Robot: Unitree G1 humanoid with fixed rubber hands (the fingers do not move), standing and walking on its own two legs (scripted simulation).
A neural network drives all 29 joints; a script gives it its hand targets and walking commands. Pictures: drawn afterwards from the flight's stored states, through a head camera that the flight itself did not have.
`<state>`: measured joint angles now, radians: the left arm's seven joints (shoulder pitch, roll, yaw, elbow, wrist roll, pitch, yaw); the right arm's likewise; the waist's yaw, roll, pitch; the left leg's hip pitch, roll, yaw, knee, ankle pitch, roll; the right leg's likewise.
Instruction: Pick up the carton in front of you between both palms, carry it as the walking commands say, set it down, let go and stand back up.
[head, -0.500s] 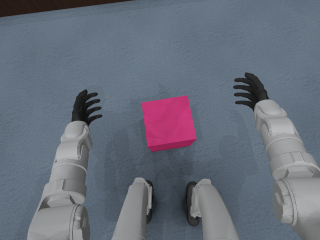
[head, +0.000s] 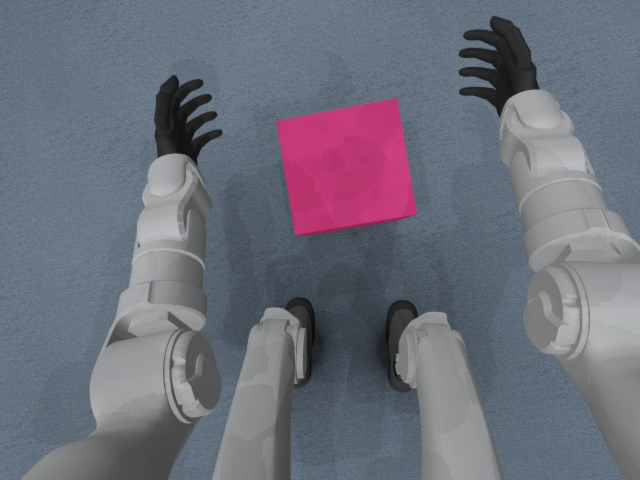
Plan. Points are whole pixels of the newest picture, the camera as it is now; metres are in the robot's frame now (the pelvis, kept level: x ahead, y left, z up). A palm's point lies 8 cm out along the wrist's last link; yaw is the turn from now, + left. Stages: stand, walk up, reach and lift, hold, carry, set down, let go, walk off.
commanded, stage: reach and lift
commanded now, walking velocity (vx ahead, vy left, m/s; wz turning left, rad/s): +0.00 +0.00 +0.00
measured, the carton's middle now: (346, 177) +0.49 +0.02 -0.48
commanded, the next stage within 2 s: none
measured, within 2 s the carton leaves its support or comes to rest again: leaves its support in 1.52 s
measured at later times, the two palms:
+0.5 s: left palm (237, 182) +0.46 +0.20 -0.35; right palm (455, 144) +0.52 -0.17 -0.35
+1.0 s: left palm (250, 180) +0.47 +0.19 -0.40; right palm (441, 154) +0.51 -0.16 -0.40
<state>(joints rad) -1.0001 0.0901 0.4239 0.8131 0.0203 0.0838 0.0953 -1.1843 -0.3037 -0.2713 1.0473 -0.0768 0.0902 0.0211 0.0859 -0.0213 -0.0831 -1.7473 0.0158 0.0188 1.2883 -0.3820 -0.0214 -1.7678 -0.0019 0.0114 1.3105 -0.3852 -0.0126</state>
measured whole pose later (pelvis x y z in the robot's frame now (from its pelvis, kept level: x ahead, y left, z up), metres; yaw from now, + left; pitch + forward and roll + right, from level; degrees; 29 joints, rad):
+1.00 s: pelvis -0.05 +0.00 -0.23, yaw +3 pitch +36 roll +3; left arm -1.41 0.24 0.13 1.14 -0.29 0.02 0.18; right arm -1.51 -0.46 0.06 1.24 0.22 0.04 -0.06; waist 0.06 0.03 0.36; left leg -2.25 -0.02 0.03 2.15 -0.53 -0.03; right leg -2.27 -0.03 0.04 2.19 -0.55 -0.01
